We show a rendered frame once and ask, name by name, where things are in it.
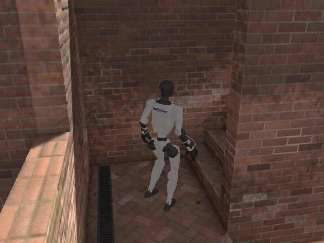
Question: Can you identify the right robot forearm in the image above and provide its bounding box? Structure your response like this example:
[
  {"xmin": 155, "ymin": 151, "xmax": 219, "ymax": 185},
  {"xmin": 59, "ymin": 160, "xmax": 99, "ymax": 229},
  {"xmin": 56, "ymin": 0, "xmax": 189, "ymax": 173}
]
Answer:
[{"xmin": 179, "ymin": 128, "xmax": 194, "ymax": 151}]

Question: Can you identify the left robot forearm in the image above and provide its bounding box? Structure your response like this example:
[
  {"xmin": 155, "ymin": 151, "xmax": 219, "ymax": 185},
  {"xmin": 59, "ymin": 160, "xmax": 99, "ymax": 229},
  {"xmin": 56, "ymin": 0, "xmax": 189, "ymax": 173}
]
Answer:
[{"xmin": 139, "ymin": 122, "xmax": 148, "ymax": 135}]

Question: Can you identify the right robot thigh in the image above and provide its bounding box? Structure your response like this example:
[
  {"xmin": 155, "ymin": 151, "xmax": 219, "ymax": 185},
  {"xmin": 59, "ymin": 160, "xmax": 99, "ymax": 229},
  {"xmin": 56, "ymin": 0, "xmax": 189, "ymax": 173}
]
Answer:
[{"xmin": 166, "ymin": 144, "xmax": 180, "ymax": 181}]

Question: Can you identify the right robot upper arm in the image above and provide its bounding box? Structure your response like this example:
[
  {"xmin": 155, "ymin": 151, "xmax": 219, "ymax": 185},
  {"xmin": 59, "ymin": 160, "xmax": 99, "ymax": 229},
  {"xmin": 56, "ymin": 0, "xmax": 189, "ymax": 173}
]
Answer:
[{"xmin": 172, "ymin": 105, "xmax": 183, "ymax": 136}]

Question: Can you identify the left robot upper arm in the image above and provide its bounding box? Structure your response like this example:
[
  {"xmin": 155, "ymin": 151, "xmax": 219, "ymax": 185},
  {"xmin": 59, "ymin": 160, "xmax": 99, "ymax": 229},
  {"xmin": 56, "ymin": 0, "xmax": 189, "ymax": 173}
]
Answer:
[{"xmin": 140, "ymin": 99, "xmax": 155, "ymax": 124}]

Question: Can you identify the left robot hand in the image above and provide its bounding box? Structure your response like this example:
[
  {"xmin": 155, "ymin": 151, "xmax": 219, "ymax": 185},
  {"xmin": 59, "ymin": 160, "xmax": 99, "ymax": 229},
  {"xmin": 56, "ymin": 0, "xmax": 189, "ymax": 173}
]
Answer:
[{"xmin": 141, "ymin": 132, "xmax": 152, "ymax": 144}]

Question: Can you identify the left robot foot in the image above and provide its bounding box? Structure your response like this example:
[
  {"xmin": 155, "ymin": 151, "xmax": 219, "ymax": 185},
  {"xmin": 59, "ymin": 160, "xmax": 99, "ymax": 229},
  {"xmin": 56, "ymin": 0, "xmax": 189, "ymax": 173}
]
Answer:
[{"xmin": 144, "ymin": 189, "xmax": 158, "ymax": 198}]

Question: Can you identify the right robot hand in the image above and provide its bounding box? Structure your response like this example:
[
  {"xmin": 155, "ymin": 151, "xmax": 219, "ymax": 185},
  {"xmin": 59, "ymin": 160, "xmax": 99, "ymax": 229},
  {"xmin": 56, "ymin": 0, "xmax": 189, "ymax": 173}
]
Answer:
[{"xmin": 186, "ymin": 148, "xmax": 198, "ymax": 162}]

